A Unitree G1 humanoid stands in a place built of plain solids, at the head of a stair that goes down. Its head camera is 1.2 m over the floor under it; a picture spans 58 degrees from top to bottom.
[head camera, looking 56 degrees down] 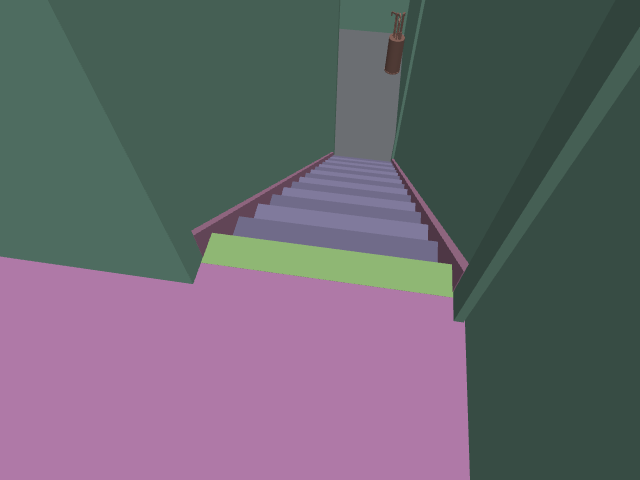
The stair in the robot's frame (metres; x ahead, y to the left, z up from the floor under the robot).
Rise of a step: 0.20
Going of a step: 0.23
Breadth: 0.80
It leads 9 degrees to the right of straight ahead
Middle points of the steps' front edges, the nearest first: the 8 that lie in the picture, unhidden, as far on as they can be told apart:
0.78 -0.03 0.00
1.00 -0.07 -0.21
1.23 -0.10 -0.41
1.46 -0.14 -0.61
1.69 -0.17 -0.81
1.91 -0.21 -1.02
2.14 -0.24 -1.22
2.37 -0.28 -1.42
